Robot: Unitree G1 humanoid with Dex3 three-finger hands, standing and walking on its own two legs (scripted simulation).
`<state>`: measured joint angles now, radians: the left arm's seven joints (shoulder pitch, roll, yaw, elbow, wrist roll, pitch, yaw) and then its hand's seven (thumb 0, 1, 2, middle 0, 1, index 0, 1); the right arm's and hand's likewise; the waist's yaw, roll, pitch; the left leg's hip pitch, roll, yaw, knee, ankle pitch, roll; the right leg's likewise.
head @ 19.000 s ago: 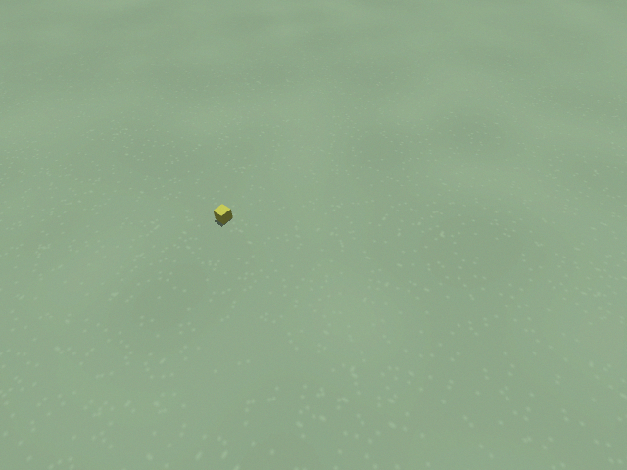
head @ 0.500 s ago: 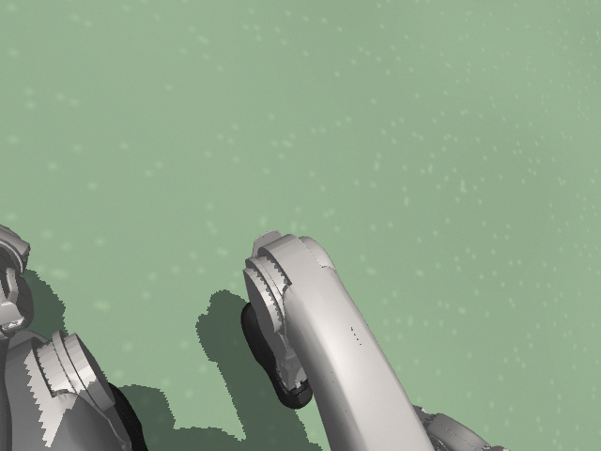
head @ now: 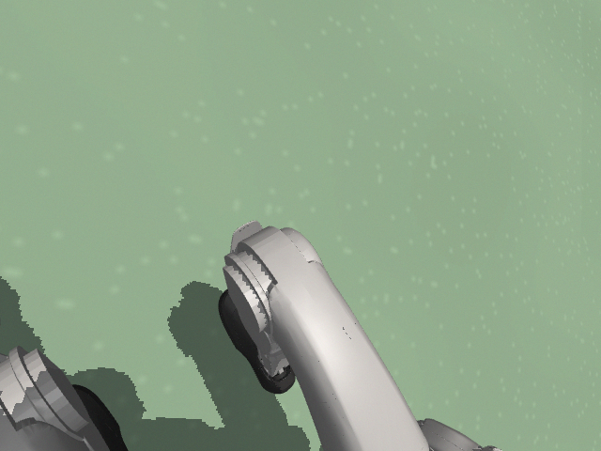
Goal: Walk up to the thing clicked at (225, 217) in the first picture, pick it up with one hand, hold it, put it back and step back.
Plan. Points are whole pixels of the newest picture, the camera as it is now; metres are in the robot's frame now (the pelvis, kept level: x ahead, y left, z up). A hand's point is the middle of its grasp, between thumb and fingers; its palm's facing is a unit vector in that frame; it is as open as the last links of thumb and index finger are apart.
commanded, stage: rest palm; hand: left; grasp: from above
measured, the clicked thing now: out of the picture +0.46 +0.27 -0.29
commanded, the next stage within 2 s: close in 0.24 s
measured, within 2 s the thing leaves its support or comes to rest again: neither
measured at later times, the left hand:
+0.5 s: hand out of the picture +0.45 +0.27 -0.26, palm faces -0.28 -0.31 -0.91, open 12.2 cm
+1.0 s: hand out of the picture +0.45 +0.26 -0.26, palm faces -0.28 -0.34 -0.90, open 9.7 cm
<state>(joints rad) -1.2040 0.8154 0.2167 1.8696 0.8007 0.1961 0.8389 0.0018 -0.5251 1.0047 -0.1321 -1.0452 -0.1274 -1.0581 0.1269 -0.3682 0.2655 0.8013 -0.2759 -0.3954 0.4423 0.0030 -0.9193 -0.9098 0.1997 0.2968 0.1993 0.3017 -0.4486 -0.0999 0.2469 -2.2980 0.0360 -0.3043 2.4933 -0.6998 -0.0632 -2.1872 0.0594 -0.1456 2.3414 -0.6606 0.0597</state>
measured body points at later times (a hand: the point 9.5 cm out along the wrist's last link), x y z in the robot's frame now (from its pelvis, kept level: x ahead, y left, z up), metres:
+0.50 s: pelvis +0.00 +0.00 +0.00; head +0.30 +0.10 +0.32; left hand +0.46 +0.28 -0.21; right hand +0.00 -0.24 -0.05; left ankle +0.07 +0.14 -0.28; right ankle +0.12 -0.12 -0.28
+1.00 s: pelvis -0.01 +0.00 +0.01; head +0.30 +0.09 +0.32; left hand +0.47 +0.28 -0.21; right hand -0.01 -0.24 -0.04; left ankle +0.07 +0.14 -0.28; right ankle +0.12 -0.12 -0.28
